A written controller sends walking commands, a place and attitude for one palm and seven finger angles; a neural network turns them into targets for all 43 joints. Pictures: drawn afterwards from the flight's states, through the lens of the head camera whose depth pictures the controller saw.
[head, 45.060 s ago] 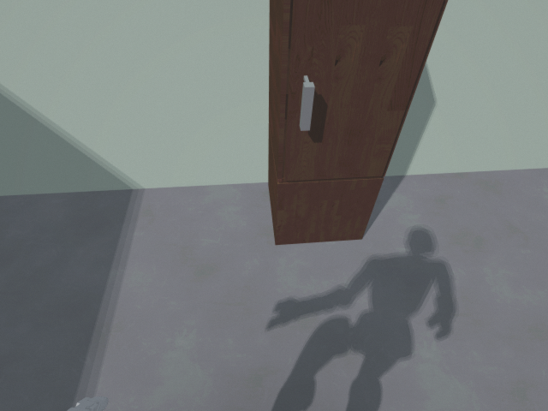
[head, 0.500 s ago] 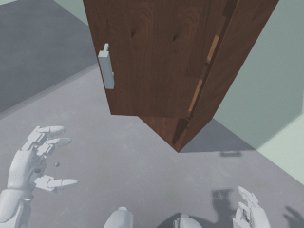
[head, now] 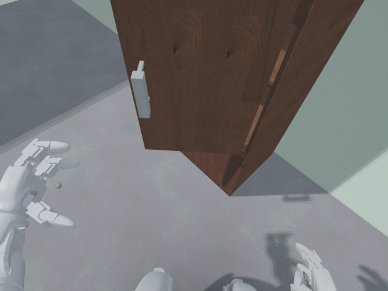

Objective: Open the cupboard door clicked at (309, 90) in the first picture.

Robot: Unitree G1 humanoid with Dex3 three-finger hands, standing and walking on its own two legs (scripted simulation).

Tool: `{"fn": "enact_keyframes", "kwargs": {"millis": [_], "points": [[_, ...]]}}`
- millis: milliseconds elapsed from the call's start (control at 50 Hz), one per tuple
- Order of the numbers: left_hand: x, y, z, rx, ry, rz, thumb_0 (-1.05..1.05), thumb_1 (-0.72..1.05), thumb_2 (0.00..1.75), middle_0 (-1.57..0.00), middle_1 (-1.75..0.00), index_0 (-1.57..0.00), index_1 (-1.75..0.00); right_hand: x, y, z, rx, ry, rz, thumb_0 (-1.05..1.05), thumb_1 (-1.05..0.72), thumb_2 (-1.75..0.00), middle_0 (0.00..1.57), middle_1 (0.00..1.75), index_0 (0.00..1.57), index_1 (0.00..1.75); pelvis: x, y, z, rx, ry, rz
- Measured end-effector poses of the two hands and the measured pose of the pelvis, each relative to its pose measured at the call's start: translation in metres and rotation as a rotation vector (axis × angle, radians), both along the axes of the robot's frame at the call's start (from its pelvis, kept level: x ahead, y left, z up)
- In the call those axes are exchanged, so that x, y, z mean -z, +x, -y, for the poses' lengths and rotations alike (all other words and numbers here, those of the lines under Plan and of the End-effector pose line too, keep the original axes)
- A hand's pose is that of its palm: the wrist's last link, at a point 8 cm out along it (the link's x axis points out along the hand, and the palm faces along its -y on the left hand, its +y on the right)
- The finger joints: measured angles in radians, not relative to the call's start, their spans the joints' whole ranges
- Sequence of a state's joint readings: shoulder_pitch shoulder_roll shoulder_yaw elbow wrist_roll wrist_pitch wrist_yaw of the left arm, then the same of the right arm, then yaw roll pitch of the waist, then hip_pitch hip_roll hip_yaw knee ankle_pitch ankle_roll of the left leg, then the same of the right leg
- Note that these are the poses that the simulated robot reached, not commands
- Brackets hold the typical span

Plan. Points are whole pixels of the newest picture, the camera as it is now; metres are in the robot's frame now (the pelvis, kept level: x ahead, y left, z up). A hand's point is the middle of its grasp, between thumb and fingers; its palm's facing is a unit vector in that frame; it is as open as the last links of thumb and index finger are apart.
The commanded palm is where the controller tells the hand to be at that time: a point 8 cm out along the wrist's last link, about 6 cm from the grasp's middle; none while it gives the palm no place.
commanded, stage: raise the hand with hooked fingers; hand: left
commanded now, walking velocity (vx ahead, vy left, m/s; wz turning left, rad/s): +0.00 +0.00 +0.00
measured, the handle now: (143, 90) +0.57 +0.17 +0.04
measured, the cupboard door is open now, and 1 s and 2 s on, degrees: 44 44 44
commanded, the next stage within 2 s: move the hooked fingers beside the handle in 0.48 s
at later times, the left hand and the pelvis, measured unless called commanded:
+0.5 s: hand (65, 185) +0.29 +0.26 +0.06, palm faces +0.03 -1.00 -0.04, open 14.0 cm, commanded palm +0.26 +0.31 +0.06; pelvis +0.00 -0.01 +0.00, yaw +0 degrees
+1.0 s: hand (83, 153) +0.36 +0.25 +0.06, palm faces +0.02 -1.00 -0.03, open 14.0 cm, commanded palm +0.33 +0.30 +0.06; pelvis -0.01 -0.02 +0.00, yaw -1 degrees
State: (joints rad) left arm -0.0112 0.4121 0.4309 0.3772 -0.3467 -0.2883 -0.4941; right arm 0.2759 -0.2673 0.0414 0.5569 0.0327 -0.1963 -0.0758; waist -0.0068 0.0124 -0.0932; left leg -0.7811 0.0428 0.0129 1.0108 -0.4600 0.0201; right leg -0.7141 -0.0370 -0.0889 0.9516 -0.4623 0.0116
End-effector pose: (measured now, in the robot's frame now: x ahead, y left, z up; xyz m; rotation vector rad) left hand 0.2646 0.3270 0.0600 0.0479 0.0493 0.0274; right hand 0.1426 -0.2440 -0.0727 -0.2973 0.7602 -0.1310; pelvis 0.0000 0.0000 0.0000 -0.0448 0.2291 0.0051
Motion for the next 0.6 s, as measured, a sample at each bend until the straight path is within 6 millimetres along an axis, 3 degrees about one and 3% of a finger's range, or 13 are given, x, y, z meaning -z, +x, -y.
{"fn": "enact_keyframes", "kwargs": {"millis": [240, 600], "points": [[-0.002, 0.007, 0.007, 0.012, -0.010, 0.002, -0.01, -0.50, 0.30, -0.30, -1.20, -0.30, -1.20, -0.005, -0.013, 0.014, 0.042, -0.013, -0.021, 0.01, -0.90, -0.90, 0.20, 0.30, 0.20, 0.30, -0.004, 0.001, 0.002, 0.011, 0.007, 0.000], [-0.006, -0.001, 0.016, -0.004, -0.005, 0.017, -0.01, -0.50, 0.30, -0.30, -1.20, -0.30, -1.20, -0.001, -0.006, 0.014, 0.027, 0.017, 0.001, 0.01, -0.90, -0.90, 0.20, 0.30, 0.20, 0.30, -0.004, -0.002, 0.012, 0.005, 0.014, 0.012]]}}
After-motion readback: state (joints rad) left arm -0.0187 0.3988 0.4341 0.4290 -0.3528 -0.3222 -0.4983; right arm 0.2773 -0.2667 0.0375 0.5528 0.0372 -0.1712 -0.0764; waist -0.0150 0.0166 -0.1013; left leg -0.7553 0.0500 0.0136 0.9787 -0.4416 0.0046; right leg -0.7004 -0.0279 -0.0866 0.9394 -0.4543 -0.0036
